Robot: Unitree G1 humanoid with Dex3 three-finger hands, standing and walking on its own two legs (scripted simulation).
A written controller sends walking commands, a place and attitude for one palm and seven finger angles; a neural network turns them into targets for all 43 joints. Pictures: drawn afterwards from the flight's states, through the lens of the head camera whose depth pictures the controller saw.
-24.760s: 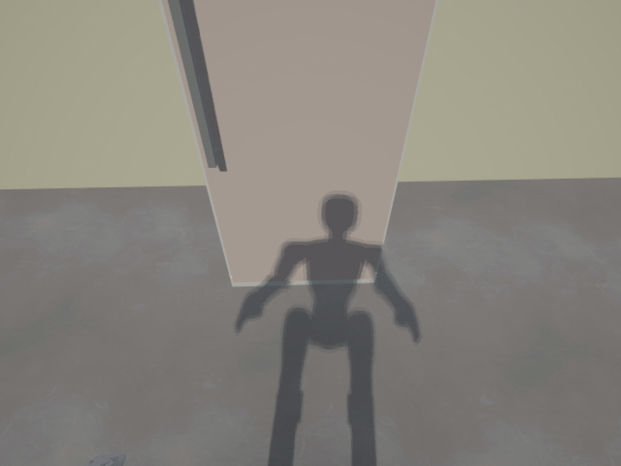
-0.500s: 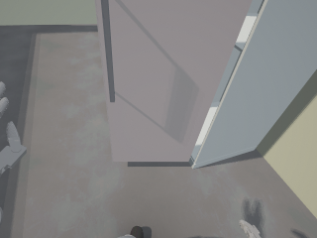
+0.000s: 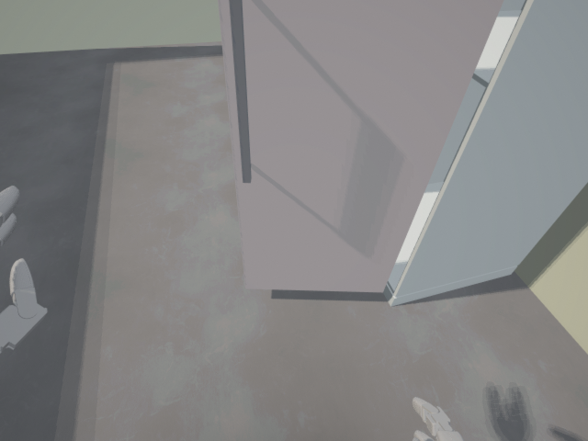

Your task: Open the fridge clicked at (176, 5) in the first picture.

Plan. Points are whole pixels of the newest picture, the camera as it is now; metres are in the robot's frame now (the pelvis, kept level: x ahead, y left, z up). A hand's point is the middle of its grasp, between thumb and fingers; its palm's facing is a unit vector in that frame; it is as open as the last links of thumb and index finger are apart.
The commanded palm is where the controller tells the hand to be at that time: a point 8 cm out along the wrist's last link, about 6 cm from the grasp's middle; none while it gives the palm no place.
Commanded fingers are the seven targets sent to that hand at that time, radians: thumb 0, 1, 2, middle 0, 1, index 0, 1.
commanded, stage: stop stepping back and stand still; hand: left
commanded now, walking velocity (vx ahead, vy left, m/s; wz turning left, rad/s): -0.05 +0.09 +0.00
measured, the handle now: (243, 97) +0.74 +0.16 +0.11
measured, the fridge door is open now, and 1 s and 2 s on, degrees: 73 73 73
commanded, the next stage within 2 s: let the arm hang, fingers relaxed in 0.46 s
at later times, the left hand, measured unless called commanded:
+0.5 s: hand (84, 276) +0.24 +0.25 +0.16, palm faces +0.39 -0.78 -0.48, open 7.4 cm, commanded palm +0.18 +0.29 +0.18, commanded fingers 0.00 0.90 0.90 -0.20 -0.30 -0.20 -0.30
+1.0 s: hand out of the picture +0.01 +0.19 -0.18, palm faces +0.02 -0.98 -0.18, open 7.1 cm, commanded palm none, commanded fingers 0.00 0.90 0.90 -0.20 -0.30 -0.20 -0.30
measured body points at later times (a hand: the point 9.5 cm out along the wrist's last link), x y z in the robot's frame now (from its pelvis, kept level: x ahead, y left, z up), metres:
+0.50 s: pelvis +0.03 -0.01 +0.00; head +0.05 -0.01 +0.45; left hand +0.22 +0.29 +0.18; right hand +0.20 -0.25 -0.08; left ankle +0.06 +0.12 -0.74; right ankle +0.01 -0.10 -0.74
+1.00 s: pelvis +0.01 +0.00 +0.00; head +0.04 +0.02 +0.44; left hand +0.01 +0.24 -0.17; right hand +0.02 -0.25 -0.15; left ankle +0.06 +0.12 -0.74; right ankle +0.01 -0.10 -0.74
